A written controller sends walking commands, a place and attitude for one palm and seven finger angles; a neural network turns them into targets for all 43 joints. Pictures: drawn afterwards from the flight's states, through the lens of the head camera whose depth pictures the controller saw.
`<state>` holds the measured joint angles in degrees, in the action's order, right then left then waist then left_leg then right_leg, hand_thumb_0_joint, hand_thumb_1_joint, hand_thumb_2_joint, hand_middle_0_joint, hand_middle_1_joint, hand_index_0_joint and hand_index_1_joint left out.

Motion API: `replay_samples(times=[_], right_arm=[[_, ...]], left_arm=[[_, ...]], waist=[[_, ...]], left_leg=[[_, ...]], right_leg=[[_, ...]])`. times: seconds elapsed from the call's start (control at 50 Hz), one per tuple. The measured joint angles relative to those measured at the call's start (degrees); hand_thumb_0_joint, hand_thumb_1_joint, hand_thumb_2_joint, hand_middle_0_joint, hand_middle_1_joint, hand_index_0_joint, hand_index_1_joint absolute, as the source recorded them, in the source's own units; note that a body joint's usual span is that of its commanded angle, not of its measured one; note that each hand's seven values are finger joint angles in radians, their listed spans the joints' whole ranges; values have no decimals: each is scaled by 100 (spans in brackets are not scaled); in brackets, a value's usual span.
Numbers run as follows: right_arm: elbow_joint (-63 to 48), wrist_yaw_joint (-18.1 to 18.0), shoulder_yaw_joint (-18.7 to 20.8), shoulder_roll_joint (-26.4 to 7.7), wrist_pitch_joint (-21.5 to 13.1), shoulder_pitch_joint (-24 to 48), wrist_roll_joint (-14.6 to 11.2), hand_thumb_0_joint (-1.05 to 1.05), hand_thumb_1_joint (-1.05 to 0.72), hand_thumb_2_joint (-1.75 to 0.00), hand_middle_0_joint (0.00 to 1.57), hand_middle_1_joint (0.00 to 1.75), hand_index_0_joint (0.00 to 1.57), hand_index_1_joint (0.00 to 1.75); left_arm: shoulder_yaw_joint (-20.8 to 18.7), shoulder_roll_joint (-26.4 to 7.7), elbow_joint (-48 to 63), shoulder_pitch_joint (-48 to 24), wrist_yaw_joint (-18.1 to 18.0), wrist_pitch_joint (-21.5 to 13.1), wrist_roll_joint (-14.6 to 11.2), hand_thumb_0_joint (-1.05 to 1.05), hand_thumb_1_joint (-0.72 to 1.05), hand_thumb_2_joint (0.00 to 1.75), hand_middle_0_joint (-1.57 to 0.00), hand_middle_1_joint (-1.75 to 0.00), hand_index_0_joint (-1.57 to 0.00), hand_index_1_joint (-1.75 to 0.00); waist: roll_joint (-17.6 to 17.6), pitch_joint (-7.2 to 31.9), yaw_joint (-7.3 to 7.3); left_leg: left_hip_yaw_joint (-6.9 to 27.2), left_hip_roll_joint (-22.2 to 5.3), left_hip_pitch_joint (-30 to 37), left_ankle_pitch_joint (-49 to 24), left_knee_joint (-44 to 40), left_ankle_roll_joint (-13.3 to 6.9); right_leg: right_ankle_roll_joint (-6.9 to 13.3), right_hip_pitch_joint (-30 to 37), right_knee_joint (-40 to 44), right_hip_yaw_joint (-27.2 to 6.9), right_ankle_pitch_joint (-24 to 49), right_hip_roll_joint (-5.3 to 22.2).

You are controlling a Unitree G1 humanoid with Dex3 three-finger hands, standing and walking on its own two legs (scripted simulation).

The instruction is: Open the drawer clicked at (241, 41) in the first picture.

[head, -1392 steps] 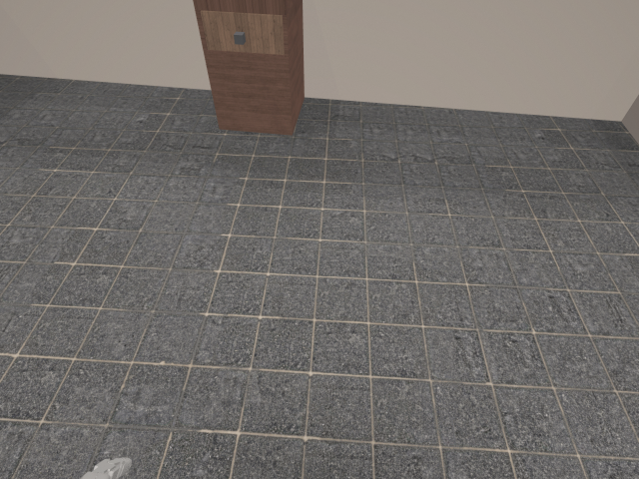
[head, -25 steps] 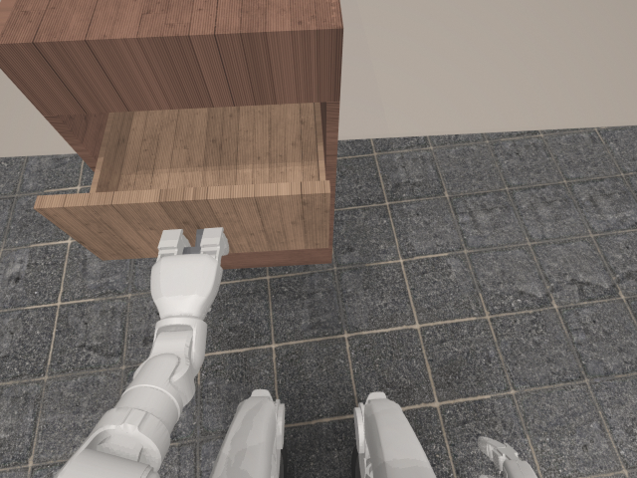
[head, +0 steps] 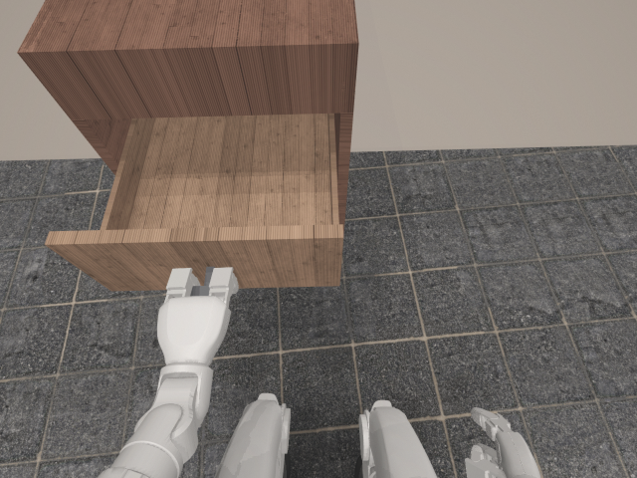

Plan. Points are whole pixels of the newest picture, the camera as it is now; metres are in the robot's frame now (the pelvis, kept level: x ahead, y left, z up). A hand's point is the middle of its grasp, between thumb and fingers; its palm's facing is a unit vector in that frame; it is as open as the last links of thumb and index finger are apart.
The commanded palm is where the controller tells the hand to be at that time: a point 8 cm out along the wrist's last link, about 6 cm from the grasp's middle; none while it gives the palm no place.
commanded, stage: pull the drawer open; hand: left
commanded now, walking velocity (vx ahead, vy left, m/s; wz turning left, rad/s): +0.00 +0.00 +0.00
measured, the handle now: (208, 291) +0.37 +0.18 -0.08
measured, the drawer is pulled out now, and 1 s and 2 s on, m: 0.22 0.30 0.30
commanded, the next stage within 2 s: open the thumb to release the handle in 0.88 s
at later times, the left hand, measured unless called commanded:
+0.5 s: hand (203, 377) +0.25 +0.17 -0.09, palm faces -0.07 -0.06 -1.00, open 7.7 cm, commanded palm +0.22 +0.18 -0.05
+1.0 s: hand (201, 396) +0.23 +0.17 -0.09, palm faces -0.08 -0.08 -0.99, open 7.7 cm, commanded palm +0.21 +0.18 -0.05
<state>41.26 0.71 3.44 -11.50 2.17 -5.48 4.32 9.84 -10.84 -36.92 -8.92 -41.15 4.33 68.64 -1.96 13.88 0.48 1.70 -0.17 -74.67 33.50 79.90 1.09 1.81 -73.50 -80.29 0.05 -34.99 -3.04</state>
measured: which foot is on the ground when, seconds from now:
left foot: down 0.00-1.00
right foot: down 0.00-1.00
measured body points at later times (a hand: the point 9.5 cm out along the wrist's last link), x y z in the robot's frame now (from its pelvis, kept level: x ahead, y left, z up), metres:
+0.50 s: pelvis +0.00 +0.00 -0.01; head +0.11 -0.02 +0.43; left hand +0.25 +0.17 -0.04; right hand +0.19 -0.23 -0.14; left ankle +0.03 +0.13 -0.59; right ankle +0.02 -0.10 -0.59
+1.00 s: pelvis +0.00 -0.01 -0.02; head +0.11 -0.03 +0.42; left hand +0.22 +0.17 -0.04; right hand +0.21 -0.23 -0.15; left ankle +0.03 +0.13 -0.59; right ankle +0.02 -0.10 -0.59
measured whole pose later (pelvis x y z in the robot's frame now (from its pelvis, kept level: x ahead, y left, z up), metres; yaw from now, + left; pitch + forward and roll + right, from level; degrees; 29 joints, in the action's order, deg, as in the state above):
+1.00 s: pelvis +0.00 -0.01 -0.02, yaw +0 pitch +27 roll +1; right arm 36.3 -0.1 1.3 -11.3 1.2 -2.4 5.0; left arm 9.8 -11.2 -16.8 13.2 -38.9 0.8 69.4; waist -1.7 15.0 -1.2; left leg 1.4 -0.3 -76.2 35.6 84.5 2.0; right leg 2.7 -75.8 -86.1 -0.2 -37.4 -3.3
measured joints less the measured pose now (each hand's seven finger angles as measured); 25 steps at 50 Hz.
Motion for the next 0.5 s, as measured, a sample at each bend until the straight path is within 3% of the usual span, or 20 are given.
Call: replay_samples(times=[0.5], right_arm=[[-253, -66, -96, 21, -33, 251, 46, 1, -91, -90, 20, 30, 20, 30]], left_arm=[[157, 42, 1261, 1505, 19, -98, 140, 3, 48, 63, -22, -132, -30, -132]], waist=[[34, 52, -141]], left_leg=[[-7, 3, 43, 103, 172, 30]], right_leg=[[32, 21, -211, -3, -118, -2]])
